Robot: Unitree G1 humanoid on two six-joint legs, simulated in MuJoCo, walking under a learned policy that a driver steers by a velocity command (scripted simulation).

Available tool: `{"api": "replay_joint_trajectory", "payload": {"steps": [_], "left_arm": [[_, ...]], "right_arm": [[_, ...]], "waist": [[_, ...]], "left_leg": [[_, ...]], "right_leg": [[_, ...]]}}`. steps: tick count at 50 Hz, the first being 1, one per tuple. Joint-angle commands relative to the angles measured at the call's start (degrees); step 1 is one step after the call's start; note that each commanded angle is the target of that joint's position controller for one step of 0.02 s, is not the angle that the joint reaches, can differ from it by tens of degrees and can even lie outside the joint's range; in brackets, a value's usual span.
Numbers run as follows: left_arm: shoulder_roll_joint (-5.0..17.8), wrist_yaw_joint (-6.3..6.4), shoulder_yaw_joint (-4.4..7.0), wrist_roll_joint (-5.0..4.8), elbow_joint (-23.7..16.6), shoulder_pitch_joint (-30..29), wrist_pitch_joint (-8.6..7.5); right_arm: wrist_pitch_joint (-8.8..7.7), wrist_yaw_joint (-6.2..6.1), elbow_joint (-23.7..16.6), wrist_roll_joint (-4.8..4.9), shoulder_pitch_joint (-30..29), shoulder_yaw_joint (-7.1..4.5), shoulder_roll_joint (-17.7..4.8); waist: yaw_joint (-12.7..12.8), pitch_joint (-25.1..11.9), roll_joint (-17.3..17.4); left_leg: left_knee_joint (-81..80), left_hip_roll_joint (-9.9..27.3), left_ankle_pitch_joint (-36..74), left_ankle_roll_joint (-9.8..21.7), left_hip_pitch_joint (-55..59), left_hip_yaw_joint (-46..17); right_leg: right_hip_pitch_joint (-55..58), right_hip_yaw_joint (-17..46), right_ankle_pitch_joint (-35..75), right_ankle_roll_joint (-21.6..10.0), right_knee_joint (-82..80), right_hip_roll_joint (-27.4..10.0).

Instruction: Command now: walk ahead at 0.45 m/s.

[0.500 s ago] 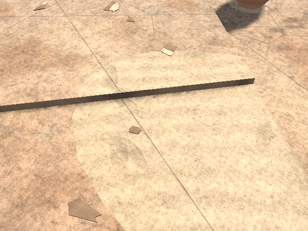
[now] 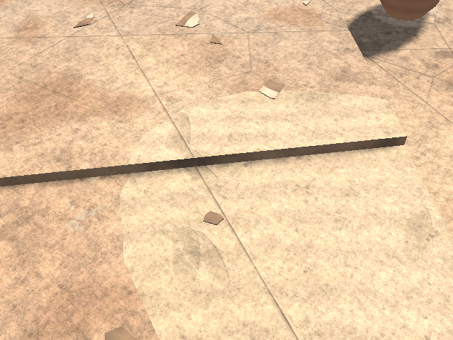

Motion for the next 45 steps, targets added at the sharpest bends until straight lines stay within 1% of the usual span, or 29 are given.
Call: {"api": "replay_joint_trajectory", "payload": {"steps": [1, 4, 7, 9, 10, 11, 12, 13, 14, 15, 16, 18, 19, 21, 23, 25, 28, 32, 35, 36, 37, 38, 39, 40, 41, 42, 43, 44, 45], "left_arm": [[10.67, 1.06, 1.62, -0.01, -2.53, 1.09, -0.27], [11.08, 1.21, 1.93, -0.80, -1.71, 3.42, -0.22], [11.75, 1.29, 2.58, -1.15, -1.74, 2.61, 0.38], [13.20, 1.26, 3.20, -0.53, -2.51, 0.87, 1.15], [12.69, 1.23, 3.05, -0.06, -2.95, 0.11, 1.78], [11.46, 1.15, 2.39, 0.55, -4.13, 0.01, 1.96], [3.04, 0.34, 0.18, 0.33, -4.90, 7.67, 0.89], [4.95, -0.10, 0.40, -0.77, -3.89, 6.16, -0.96], [9.84, -0.37, 1.81, -2.56, -6.25, 0.08, -2.08], [10.90, -0.04, 1.99, -2.89, -7.44, -4.13, -2.59], [10.58, 0.52, 2.35, -2.29, -7.84, -5.94, -2.51], [8.34, 0.97, 2.57, -1.35, -7.45, -3.79, -0.90], [7.17, 1.04, 2.45, -1.17, -7.52, -3.35, -0.25], [7.47, 1.24, 2.67, -0.80, -9.05, -6.21, 0.52], [8.13, 1.30, 2.85, -0.23, -11.30, -11.68, 0.50], [7.63, 0.93, 2.68, -0.12, -12.79, -15.91, 0.05], [6.58, 0.17, 2.02, -0.53, -14.64, -22.62, -0.51], [7.10, -1.18, 1.64, -1.12, -17.29, -28.79, -0.91], [9.05, -2.09, 2.12, -1.25, -18.32, -28.27, -1.34], [10.29, -2.15, 2.69, -1.25, -17.79, -25.34, -1.45], [12.16, -1.99, 3.83, -1.18, -15.76, -18.28, -1.51], [15.45, -1.52, 5.24, -0.84, -12.80, -7.66, -1.46], [21.40, -1.22, 6.82, 0.21, -11.10, 0.54, -1.04], [17.80, -1.34, 5.76, -0.39, -10.64, 1.65, -0.73], [14.50, -1.29, 4.49, -0.68, -11.30, -2.77, -0.82], [12.67, -1.16, 3.90, -0.48, -12.72, -7.99, -0.82], [10.96, -1.37, 3.34, -0.11, -13.19, -11.78, -0.93], [9.32, -1.45, 2.87, 0.34, -13.50, -14.05, -1.28], [8.82, -1.60, 2.78, 0.57, -13.26, -14.93, -1.46]], "right_arm": [[-0.65, 0.42, -6.28, 0.12, -10.73, 0.72, -0.15], [-0.60, 1.02, -8.00, 0.58, -14.51, 0.85, -0.87], [-1.00, 1.78, -8.94, 0.56, -14.41, 0.29, -2.70], [-1.04, 1.70, -7.50, 0.48, -7.65, -1.14, -5.48], [-0.80, 1.30, -4.66, 0.66, 1.69, -2.51, -7.56], [-0.44, 0.71, -2.06, 0.43, 12.17, -3.55, -10.10], [-0.11, 0.63, -0.18, -0.99, 18.71, -4.71, -15.03], [-0.14, 0.90, -0.13, -0.78, 17.14, -3.22, -10.54], [-0.49, 0.93, -0.68, -0.40, 11.33, -2.33, -7.72], [-0.84, 0.99, -1.91, -0.48, 6.02, -1.77, -5.93], [-1.24, 1.29, -2.25, -1.03, 2.68, -1.40, -4.59], [-1.75, 1.71, -1.78, -1.70, 0.72, -0.78, -2.47], [-1.90, 1.72, -1.15, -1.51, 1.51, -0.80, -2.60], [-2.09, 1.13, 0.16, -1.35, 3.69, -1.04, -4.04], [-1.90, 0.15, 1.01, -1.32, 6.18, -1.39, -5.64], [-1.45, -0.59, 1.49, -1.10, 8.07, -1.43, -6.15], [-1.06, -1.12, 2.54, -0.52, 11.50, -1.55, -7.12], [0.07, -1.28, 4.66, -0.03, 15.98, -1.77, -7.38], [1.12, -1.55, 4.95, 0.00, 15.80, -2.32, -8.34], [1.41, -1.59, 4.59, -0.05, 14.68, -2.47, -8.86], [1.80, -1.56, 4.22, -0.21, 13.50, -2.30, -8.52], [1.90, -1.60, 3.30, -0.84, 13.65, -1.44, -6.63], [0.87, -0.95, 2.15, -1.25, 19.74, 0.50, -0.57], [-0.55, -0.75, 3.01, -0.69, 19.35, 0.79, -0.45], [-1.68, -0.42, 1.55, 1.05, 14.23, -0.76, -6.37], [-2.19, -0.48, 0.38, 1.75, 10.16, -0.88, -7.05], [-2.11, -0.79, 0.15, 1.03, 8.09, -1.04, -6.49], [-1.34, -1.06, 0.59, 0.53, 8.88, -1.43, -5.87], [-0.36, -1.09, 1.17, 0.46, 10.30, -1.31, -4.35]], "waist": [[0.89, 7.63, -6.93], [1.09, 9.15, -7.43], [-1.27, 7.92, -7.32], [-5.57, 1.91, -9.29], [-10.18, -3.75, -9.18], [-14.23, -10.74, -6.96], [-10.53, -20.60, 8.90], [-10.96, -21.90, 10.16], [-9.58, -11.07, 7.74], [-7.80, -5.40, 2.37], [-5.78, -2.05, -0.68], [-2.45, -0.82, 1.55], [-1.97, -0.29, 1.56], [-1.79, 1.88, 1.16], [-3.00, 3.42, -0.02], [-4.20, 3.79, -0.23], [-6.58, 4.42, -0.30], [-8.29, 5.66, -0.35], [-6.34, 4.20, 0.85], [-4.34, 2.21, 1.78], [-0.43, -2.07, 1.71], [3.60, -9.75, 0.25], [2.59, -19.16, -11.55], [3.11, -22.63, -16.21], [2.82, -14.52, -12.84], [1.24, -8.33, -9.57], [-0.48, -3.71, -6.02], [-2.58, -2.07, -6.56], [-3.79, -1.31, -7.28]], "left_leg": [[-11.85, -1.49, 7.06, -1.28, -2.63, 2.36], [-17.91, -2.44, 9.50, -0.18, -0.05, 2.02], [-21.27, -2.92, 6.93, 2.39, 1.72, 0.98], [-20.48, -5.96, 3.33, 4.45, 11.85, 2.91], [-20.64, -7.82, 2.83, 6.02, 23.33, 4.27], [-18.67, -1.75, 1.56, 8.74, 40.82, -2.49], [-24.52, 13.62, -14.56, 18.44, 61.36, -31.37], [-35.22, 16.19, -20.30, 18.99, 60.21, -45.86], [-36.40, 14.47, -19.90, 15.77, 51.51, -37.50], [-37.64, 12.55, -13.84, 14.10, 41.67, -28.84], [-39.23, 10.43, -7.18, 13.06, 33.38, -22.48], [-42.27, 6.91, -1.96, 12.10, 25.29, -15.07], [-43.43, 6.43, -0.41, 12.71, 23.47, -13.30], [-45.39, 6.03, 1.60, 13.51, 21.82, -10.44], [-46.31, 6.14, 3.04, 13.66, 23.68, -9.35], [-46.33, 5.07, 4.57, 12.45, 25.32, -7.04], [-46.29, 4.02, 4.90, 11.00, 26.93, -4.20], [-43.18, 7.08, 6.22, 10.72, 35.47, -4.63], [-38.39, 9.62, 13.61, 9.39, 41.26, -5.50], [-34.66, 9.26, 21.88, 8.68, 41.73, -4.91], [-26.16, 6.97, 30.49, 7.46, 40.49, -2.89], [-12.84, 3.87, 27.64, 5.74, 33.09, -0.61], [10.19, -4.59, 6.94, 1.26, 9.21, 2.98], [20.88, -9.12, -25.82, 0.82, -1.20, -4.00], [25.44, -5.35, -24.21, 2.22, -6.72, -7.05], [24.10, -2.07, -18.96, 2.91, -7.01, -5.24], [20.11, 0.22, -14.49, 2.67, -5.09, -4.08], [16.67, 2.23, -11.49, 2.47, -1.39, -4.66], [15.27, 2.82, -9.90, 2.08, 1.68, -4.75]], "right_leg": [[-4.91, 6.76, 15.23, -7.24, -7.49, -12.00], [-3.02, 6.04, 15.48, -7.35, -7.98, -14.03], [3.51, 5.19, 23.84, -6.04, -3.94, -16.57], [5.93, 4.01, 43.80, -4.77, 5.28, -16.54], [3.84, 2.22, 50.49, -3.50, 16.21, -14.30], [-7.57, 1.46, 40.38, -2.00, 31.39, -12.07], [-30.25, 0.48, 7.59, 1.99, 55.42, -0.90], [-36.83, 9.24, -16.87, 1.03, 64.78, 1.05], [-42.24, 8.86, -14.19, -0.15, 68.18, -2.41], [-41.02, 7.21, -8.59, -0.79, 66.13, -5.75], [-38.40, 6.24, -4.33, -0.71, 62.28, -8.13], [-31.89, 6.51, -0.93, -0.48, 57.56, -10.64], [-31.19, 6.02, -0.79, -0.10, 55.98, -10.98], [-33.96, 5.23, 1.91, 1.07, 51.51, -11.66], [-38.94, 5.00, 7.85, 2.41, 44.35, -12.06], [-39.72, 4.26, 14.70, 2.89, 35.73, -11.32], [-36.82, 1.82, 21.32, 3.03, 25.15, -8.84], [-38.66, 2.06, 19.07, 2.06, 18.95, -7.55], [-36.19, 1.86, 12.39, -0.16, 16.44, -6.32], [-31.22, 0.58, 10.32, -1.13, 15.90, -4.82], [-21.41, -1.09, 10.53, -2.63, 14.64, -2.94], [-5.10, 1.87, 11.67, -5.28, 16.77, -5.80], [19.43, 26.00, 4.56, -14.06, 15.98, -20.74], [23.77, 43.18, -1.14, -16.81, 6.65, -25.31], [17.46, 36.71, -3.60, -13.74, 5.25, -23.42], [8.81, 28.44, -0.16, -11.90, 3.99, -21.34], [0.42, 22.50, 4.62, -11.02, 1.64, -18.99], [-4.79, 17.81, 7.32, -9.80, -0.35, -17.20], [-8.28, 15.00, 8.26, -9.39, -2.28, -16.12]]}}
Keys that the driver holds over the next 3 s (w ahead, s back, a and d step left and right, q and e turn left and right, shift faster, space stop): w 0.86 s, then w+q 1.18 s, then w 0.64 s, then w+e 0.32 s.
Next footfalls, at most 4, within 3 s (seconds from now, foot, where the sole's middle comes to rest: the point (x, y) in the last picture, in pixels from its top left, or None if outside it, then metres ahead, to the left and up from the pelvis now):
0.22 left None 0.32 0.14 -0.78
0.76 right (294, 307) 0.62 -0.10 -0.78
1.30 left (218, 228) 0.90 0.16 -0.78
1.70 right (256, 149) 1.24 0.03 -0.73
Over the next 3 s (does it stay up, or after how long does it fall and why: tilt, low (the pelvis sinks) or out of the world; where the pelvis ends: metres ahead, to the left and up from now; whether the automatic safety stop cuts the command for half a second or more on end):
stays up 1.48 0.49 0.04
